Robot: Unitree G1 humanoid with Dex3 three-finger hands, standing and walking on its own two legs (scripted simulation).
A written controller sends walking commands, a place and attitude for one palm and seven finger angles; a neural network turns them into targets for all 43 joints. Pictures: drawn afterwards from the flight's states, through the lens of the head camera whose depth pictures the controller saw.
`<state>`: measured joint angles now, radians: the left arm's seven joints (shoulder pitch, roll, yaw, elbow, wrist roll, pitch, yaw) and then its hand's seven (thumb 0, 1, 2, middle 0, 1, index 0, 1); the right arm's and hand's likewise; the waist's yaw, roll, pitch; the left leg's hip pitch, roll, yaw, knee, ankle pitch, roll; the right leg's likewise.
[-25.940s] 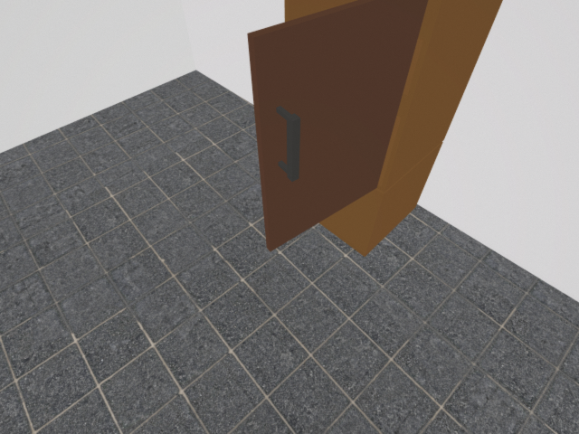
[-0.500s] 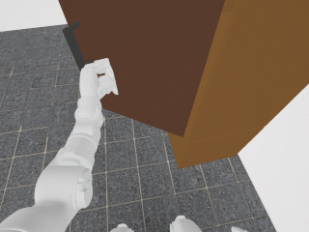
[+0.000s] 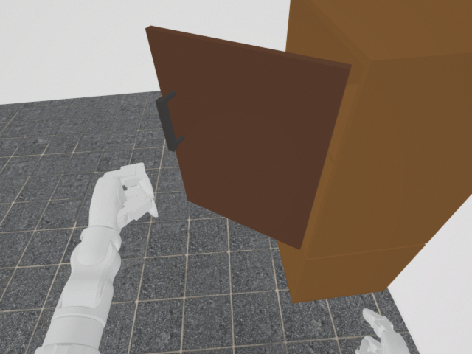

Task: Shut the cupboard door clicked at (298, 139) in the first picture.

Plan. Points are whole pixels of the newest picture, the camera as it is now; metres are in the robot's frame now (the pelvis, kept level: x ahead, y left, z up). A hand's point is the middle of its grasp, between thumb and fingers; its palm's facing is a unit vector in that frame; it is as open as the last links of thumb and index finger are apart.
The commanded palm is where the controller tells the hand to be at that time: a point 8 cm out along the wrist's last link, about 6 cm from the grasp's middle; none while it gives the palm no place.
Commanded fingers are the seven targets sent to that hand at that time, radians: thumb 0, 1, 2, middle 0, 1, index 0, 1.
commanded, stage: draw the hand back to the body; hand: left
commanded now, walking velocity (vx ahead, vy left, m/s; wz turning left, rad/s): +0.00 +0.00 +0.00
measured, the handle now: (171, 122) +0.64 +0.20 +0.04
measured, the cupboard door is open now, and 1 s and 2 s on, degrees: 55 55 55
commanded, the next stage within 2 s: step back with the hand held close in 0.98 s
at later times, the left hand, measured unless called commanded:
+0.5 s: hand (38, 246) +0.22 +0.27 +0.15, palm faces +0.41 -0.84 -0.36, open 5.3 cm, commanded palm +0.17 +0.31 +0.18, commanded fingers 0.00 0.90 0.90 -0.31 -0.42 -0.31 -0.42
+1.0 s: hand (6, 262) +0.19 +0.28 +0.17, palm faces +0.48 -0.79 -0.39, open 7.4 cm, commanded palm +0.14 +0.32 +0.19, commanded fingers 0.00 0.90 0.90 -0.20 -0.30 -0.20 -0.30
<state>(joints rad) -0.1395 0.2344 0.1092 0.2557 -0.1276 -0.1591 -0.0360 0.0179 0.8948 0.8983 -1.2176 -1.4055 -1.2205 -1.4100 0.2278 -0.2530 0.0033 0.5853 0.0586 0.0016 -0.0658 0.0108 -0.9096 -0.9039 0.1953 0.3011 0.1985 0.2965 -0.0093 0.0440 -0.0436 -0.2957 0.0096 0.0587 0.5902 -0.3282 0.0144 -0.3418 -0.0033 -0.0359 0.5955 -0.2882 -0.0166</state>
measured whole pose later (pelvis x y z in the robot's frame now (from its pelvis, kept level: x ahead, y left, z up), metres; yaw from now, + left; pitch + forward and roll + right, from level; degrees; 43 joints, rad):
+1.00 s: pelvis +0.01 +0.01 +0.01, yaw +1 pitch -5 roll +0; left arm 0.46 0.34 0.34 -0.37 -0.06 -0.08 0.11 0.02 0.89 0.90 -0.22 -0.31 -0.22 -0.31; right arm 0.20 -0.22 0.02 0.63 0.01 -0.09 -0.08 0.01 -0.91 -0.90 0.20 0.30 0.20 0.30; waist 0.06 0.06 0.01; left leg -0.07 -0.01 0.04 0.42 -0.27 0.03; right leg -0.10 -0.01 -0.05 0.40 -0.22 0.00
